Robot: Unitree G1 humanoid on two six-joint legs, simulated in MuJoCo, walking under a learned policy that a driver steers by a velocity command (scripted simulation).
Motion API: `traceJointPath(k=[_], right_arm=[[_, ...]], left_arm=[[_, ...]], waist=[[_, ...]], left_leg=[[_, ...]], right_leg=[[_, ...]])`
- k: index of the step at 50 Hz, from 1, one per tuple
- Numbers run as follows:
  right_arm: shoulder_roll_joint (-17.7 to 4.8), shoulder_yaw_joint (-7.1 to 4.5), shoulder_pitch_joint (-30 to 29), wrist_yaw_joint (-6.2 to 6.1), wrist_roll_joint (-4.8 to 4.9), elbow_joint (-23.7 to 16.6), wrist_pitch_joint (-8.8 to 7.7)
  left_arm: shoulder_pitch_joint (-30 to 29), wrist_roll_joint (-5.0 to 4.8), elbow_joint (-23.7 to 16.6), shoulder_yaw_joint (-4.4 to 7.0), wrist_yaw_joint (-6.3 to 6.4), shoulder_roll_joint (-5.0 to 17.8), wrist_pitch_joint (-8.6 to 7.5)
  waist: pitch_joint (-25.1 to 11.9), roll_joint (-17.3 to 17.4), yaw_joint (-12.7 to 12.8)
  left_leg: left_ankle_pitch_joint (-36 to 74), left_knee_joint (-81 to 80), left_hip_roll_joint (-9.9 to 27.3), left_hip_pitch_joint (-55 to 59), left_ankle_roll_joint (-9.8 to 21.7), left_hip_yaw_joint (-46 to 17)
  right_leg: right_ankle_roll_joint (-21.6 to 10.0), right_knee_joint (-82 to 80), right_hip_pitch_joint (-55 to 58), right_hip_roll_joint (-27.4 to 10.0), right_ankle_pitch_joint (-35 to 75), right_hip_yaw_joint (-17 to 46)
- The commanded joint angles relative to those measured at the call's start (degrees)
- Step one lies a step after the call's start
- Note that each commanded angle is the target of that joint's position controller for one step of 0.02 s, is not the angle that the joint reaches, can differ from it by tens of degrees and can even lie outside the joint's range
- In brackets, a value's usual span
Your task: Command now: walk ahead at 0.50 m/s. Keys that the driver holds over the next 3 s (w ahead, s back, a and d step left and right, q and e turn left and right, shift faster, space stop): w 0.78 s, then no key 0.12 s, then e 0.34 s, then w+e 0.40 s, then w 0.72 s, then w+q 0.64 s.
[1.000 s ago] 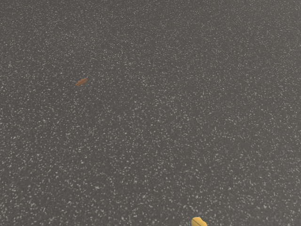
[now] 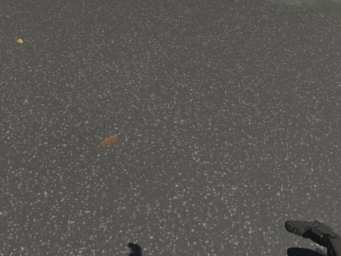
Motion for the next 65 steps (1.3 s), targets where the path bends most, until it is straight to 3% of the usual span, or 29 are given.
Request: traceJointPath(k=[1,3,5,9,12,18,20,21,22,23,24,25,27,29,31,34,39,41,44,46,47,48,49,50,51,53,55,62,65], right_arm=[[-7.7,-2.72,13.2,-0.81,-0.07,1.9,0.48],[-6.1,-2.25,9.7,-0.41,-1.14,2.0,-0.07],[-6.0,-2.23,9.4,-0.04,-0.47,3.2,-0.87],[-8.8,-2.85,12.0,-1.12,-0.21,6.0,-0.96],[-10.3,-3.05,14.8,-1.6,0.28,7.8,-0.62],[-12.0,-3.4,19.6,-1.66,1.11,11.4,0.47],[-12.7,-3.47,18.6,-1.88,0.99,11.8,1.21],[-11.5,-2.94,18.5,-1.96,0.75,11.8,1.46],[-8.8,-1.64,18.7,-2.08,-0.45,10.4,1.44],[-2.5,0.26,25.9,-1.67,-0.07,9.7,0.29],[-8.1,-0.88,23.8,-1.41,0.92,10.7,-0.61],[-11.3,-1.7,18.5,-1.19,1.99,9.3,-1.15],[-10.3,-1.75,13.3,-1.72,0.73,8.1,-1.14],[-8.5,-1.78,14.5,-1.73,0.33,8.5,-0.16],[-6.9,-1.48,14.5,-1.9,0.06,8.6,0.8],[-6.4,-1.27,9.1,-1.96,-0.4,6.9,1.16],[-5.1,-0.51,-0.2,-1.02,0.04,4.8,0.53],[-5.0,-0.32,-3.3,-0.48,-0.12,3.7,0.16],[-6.1,-0.59,-4.0,0.59,-0.45,3.1,-0.5],[-8.4,-1.49,1.2,0.57,-1.06,4.7,-0.77],[-10.4,-2.3,6.9,0.19,-1.69,6.6,-1.06],[-14.1,-2.98,13.5,-0.44,-2.95,7.8,-1.26],[-15.3,-3.03,15.5,-0.82,-3.17,8.2,-0.22],[-12.0,-2.35,16.7,-0.79,-1.57,7.5,0.84],[-11.4,-2.15,12.9,-1.02,-0.86,6.8,1.44],[-8.1,-1.19,5.2,-1.67,-0.8,6.4,1.95],[-8.1,-1.34,1.1,-1.77,-2.01,6.6,2.19],[-11.2,-2.66,-1.1,-3.86,-1.52,8.2,3.44],[-13.3,-3.5,-0.1,-3.57,0.05,8.8,4.04]], left_arm=[[-6.3,-1.22,-7.6,1.79,-0.4,8.4,-2.8],[-5.4,-0.02,-7.5,2.04,-0.09,6.8,-1.98],[-3.9,0.32,-7.4,1.72,0.21,4.7,-0.79],[-12.8,0.84,-11.1,1.4,0.26,4.5,-0.54],[-19.3,0.72,-12.9,0.81,-0.33,3.6,-1.14],[-25.8,0.01,-16.3,1.04,-1.93,6.1,-1.63],[-21.2,0.02,-15.4,1.75,-2.16,7.7,-2.03],[-13.4,0.24,-12.9,3.05,-1.88,10.2,-2.08],[-2.8,0.79,-11.0,4.32,-1.41,14.5,-2.06],[0.7,0.85,-9.7,5.42,-1.62,19.2,-1.64],[0.9,0.09,-10.0,3.89,-1.84,13.1,-1.53],[-3.5,0.27,-10.8,2.95,-1.72,10.7,-1.62],[-10.0,0.94,-11.9,2.13,-1.78,8.1,-1.68],[-11.4,1.45,-11.9,1.74,-1.9,6.8,-2.13],[-10.7,0.83,-11.1,2.03,-1.87,7.6,-2.72],[-8.7,0.64,-9.6,2.52,-1.18,9.2,-2.6],[-4.6,0.11,-7.4,2.64,-0.51,10.4,-2.02],[-2.9,0.21,-6.0,2.43,-0.27,10.1,-1.33],[-2.2,0.34,-4.8,2.43,0.18,10.4,-0.08],[-3.9,0.08,-4.8,2.61,0.52,11.1,0.42],[-4.3,0.02,-5.0,2.33,0.59,10.6,0.55],[-4.2,1.09,-6.6,1.49,0.65,8.7,0.28],[5.6,1.23,-5.2,-0.54,0.25,2.0,0.03],[5.9,-0.03,-4.1,0.64,0.34,7.0,0.17],[0.2,-1.48,-6.1,2.09,0.56,11.2,0.63],[-4.3,-0.95,-7.1,2.56,1.82,9.8,2.84],[-2.2,-0.37,-7.5,2.7,2.62,7.6,5.52],[-7.4,0.21,-12.0,2.98,1.84,6.6,6.71],[-8.2,0.09,-12.9,3.4,0.77,7.3,6.57]], waist=[[-6.5,1.6,-7.2],[-3.3,2.0,-3.1],[-3.1,3.4,-1.5],[-0.1,3.1,-3.1],[0.6,3.0,-5.5],[1.3,4.0,-6.9],[-1.0,5.0,-3.6],[-5.9,4.1,-0.1],[-14.8,-1.4,3.7],[-21.6,-17.1,0.7],[-21.5,-12.3,2.8],[-13.0,-8.4,2.5],[-5.4,-2.9,-0.2],[-4.4,-4.2,-2.8],[-3.5,-3.6,-3.7],[-1.2,-2.3,-2.7],[1.2,-2.8,0.4],[2.3,-2.6,1.1],[0.4,-4.0,0.3],[-2.7,-4.9,-3.2],[-6.1,-3.5,-6.0],[-13.9,1.2,-7.7],[-23.1,14.3,-5.1],[-28.2,11.5,-7.4],[-21.2,8.7,-7.4],[-10.4,5.1,-4.3],[-6.8,9.0,-1.3],[-6.9,7.6,-1.9],[-6.9,7.9,-2.1]], left_leg=[[1.4,-14.6,19.5,32.6,11.4,-27.4],[7.7,-18.6,16.5,21.4,10.6,-21.3],[8.8,-21.4,15.7,16.6,11.1,-17.8],[8.8,-24.1,14.1,14.2,10.1,-11.9],[8.5,-23.3,11.8,13.4,7.6,-7.6],[7.3,-17.9,17.1,24.0,5.9,-10.5],[16.8,-11.8,16.8,26.0,4.1,-9.8],[23.5,-2.6,13.8,24.3,2.7,-7.4],[13.8,14.5,10.3,15.0,0.4,-4.2],[-19.3,34.0,0.3,-7.9,-3.7,-2.3],[-26.2,41.4,2.3,-14.7,-3.5,-9.5],[-21.7,42.6,5.1,-18.2,-2.6,-9.0],[-13.2,36.9,9.5,-15.2,-2.8,-6.9],[-9.6,33.1,11.1,-9.8,-3.2,-7.1],[-7.7,29.6,11.5,-9.5,-4.1,-6.4],[0.4,20.4,11.6,-12.5,-5.5,-5.9],[12.8,5.1,9.2,-9.0,-5.6,-3.7],[13.6,1.3,7.7,-7.7,-5.2,-3.0],[11.2,-2.2,5.8,-4.5,-3.3,-3.1],[10.5,-5.1,4.1,3.5,-1.4,-2.8],[18.4,-8.1,4.3,12.5,0.0,-2.4],[42.5,-2.8,12.6,28.4,3.0,-9.2],[58.0,0.5,28.4,48.2,13.7,-24.6],[51.4,-0.8,29.2,47.5,14.7,-27.9],[41.9,-3.9,26.5,40.4,12.5,-22.5],[24.9,-9.8,22.1,24.8,9.3,-15.5],[13.1,-15.4,19.9,11.9,8.6,-10.7],[3.5,-19.0,21.5,10.0,9.1,-2.9],[-11.6,-20.7,22.7,11.0,7.4,-3.2]], right_leg=[[0.2,13.3,-32.1,-6.3,6.8,2.1],[1.3,8.7,-25.9,-8.8,10.7,1.8],[2.4,5.0,-23.1,-9.7,11.7,1.0],[4.1,-8.1,-26.5,-10.5,23.6,0.0],[4.1,-20.2,-22.0,-8.1,33.8,-1.7],[1.3,-28.6,-21.7,-6.3,28.4,-1.4],[-0.6,-31.1,-14.5,-4.5,24.6,-3.4],[-2.3,-31.6,-3.6,-3.4,24.7,-4.4],[-6.2,-29.8,13.0,-12.4,27.6,5.2],[-15.7,-35.7,31.9,-24.5,16.8,31.6],[-15.8,-40.4,31.8,-24.4,8.3,38.0],[-13.1,-41.3,25.0,-22.4,9.6,29.8],[-11.1,-43.8,11.6,-18.1,20.8,19.1],[-10.6,-46.7,5.8,-15.9,27.1,14.3],[-11.3,-48.8,3.7,-15.4,31.4,10.9],[-11.0,-50.9,3.7,-14.6,34.0,6.9],[-8.6,-51.9,4.2,-12.4,31.0,1.7],[-8.1,-49.4,6.0,-12.6,38.1,0.7],[-6.4,-43.2,10.6,-13.8,47.2,0.8],[-4.6,-36.6,11.6,-13.1,53.7,1.8],[-2.8,-29.6,10.0,-10.3,54.9,1.1],[-0.3,-17.8,1.0,-6.7,41.5,-0.3],[3.9,2.7,-17.2,0.7,-1.8,-2.1],[4.5,10.8,-19.9,0.6,-13.9,4.3],[4.7,13.4,-23.8,-1.4,-11.6,4.0],[6.0,9.4,-24.0,-5.2,-5.0,1.4],[6.9,6.2,-16.2,-6.0,0.0,-0.5],[5.3,-6.7,-11.9,-7.7,10.1,-3.5],[3.1,-12.1,-9.4,-7.1,9.1,-5.7]])
Next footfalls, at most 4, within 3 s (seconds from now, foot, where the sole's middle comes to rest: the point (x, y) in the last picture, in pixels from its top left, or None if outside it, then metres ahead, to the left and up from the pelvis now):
0.44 right None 0.41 -0.17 -0.76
0.94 left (174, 196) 0.69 0.06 -0.76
1.40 right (232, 222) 0.59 -0.18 -0.76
1.90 left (206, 141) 0.98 -0.08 -0.76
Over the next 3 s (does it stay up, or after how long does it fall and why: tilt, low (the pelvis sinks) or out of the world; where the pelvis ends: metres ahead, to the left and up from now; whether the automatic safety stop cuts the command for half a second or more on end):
stays up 1.36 -0.35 -0.01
